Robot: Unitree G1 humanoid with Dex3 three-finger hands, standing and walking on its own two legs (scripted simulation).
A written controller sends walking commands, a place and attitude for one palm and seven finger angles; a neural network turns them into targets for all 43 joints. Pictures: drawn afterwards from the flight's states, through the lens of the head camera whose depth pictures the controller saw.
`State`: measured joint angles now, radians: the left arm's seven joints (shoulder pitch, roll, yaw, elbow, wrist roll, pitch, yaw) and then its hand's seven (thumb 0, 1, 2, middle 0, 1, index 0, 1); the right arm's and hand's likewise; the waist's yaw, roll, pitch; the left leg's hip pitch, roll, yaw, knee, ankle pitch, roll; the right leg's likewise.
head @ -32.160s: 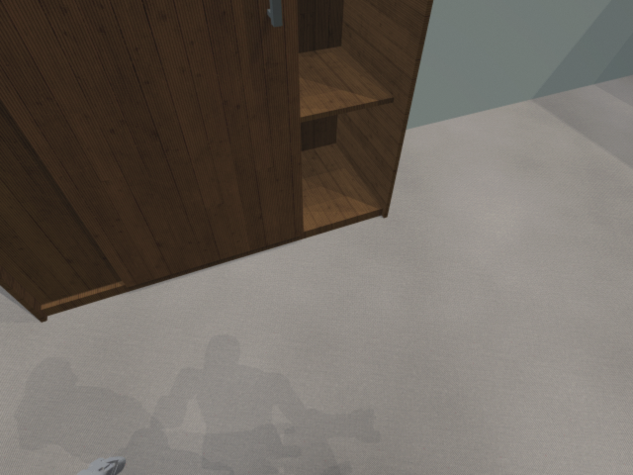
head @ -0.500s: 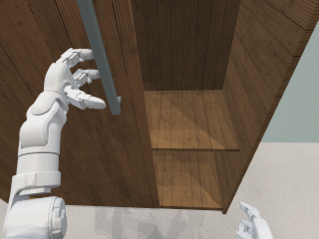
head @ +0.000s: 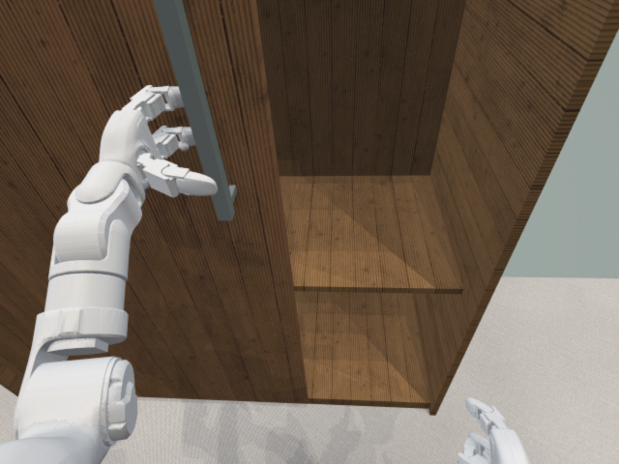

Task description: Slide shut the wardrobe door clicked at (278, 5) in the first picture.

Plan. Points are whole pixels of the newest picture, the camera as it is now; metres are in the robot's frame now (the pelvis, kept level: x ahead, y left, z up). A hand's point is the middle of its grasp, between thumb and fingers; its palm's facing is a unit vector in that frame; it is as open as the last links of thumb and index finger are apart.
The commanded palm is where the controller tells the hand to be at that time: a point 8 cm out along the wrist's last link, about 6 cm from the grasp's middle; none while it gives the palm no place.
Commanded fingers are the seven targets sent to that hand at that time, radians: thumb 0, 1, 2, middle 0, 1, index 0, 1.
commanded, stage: feel for the door with the fingertips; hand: left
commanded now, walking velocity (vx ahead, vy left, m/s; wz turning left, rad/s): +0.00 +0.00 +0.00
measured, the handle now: (206, 117) +0.46 +0.15 +0.26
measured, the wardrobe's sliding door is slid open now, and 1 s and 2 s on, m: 0.38 0.38 0.38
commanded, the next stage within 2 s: slide the fingers in behind the handle in 0.08 s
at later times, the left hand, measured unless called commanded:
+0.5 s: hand (172, 151) +0.40 +0.18 +0.25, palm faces +0.03 -1.00 -0.03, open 14.0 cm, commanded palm +0.38 +0.22 +0.24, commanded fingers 0.00 -0.50 0.30 -0.30 -1.20 -0.30 -1.20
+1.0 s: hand (196, 149) +0.40 +0.15 +0.25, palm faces +0.01 -1.00 -0.02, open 14.0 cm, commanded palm +0.37 +0.20 +0.24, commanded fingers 0.00 -0.50 0.30 -0.30 -1.20 -0.30 -1.20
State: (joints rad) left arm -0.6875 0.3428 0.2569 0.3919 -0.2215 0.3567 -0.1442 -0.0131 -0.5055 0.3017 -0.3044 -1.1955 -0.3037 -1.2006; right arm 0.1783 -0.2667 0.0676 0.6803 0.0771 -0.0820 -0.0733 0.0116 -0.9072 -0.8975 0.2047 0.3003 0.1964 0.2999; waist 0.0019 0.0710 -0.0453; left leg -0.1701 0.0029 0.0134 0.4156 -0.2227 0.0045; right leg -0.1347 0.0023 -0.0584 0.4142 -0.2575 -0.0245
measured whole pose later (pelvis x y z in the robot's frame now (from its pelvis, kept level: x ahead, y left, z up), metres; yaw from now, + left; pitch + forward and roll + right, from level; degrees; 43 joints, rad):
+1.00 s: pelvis +0.01 +0.00 +0.00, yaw +0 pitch -1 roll +0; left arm -0.65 0.30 0.23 0.30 -0.22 0.38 -0.10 -0.01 -0.50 0.30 -0.30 -1.20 -0.30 -1.20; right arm 0.16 -0.25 0.07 0.67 0.07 -0.07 -0.07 0.01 -0.91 -0.90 0.21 0.30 0.20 0.30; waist 0.01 0.07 -0.05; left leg -0.16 0.00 0.02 0.41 -0.23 0.01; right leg -0.12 0.00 -0.06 0.40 -0.26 -0.02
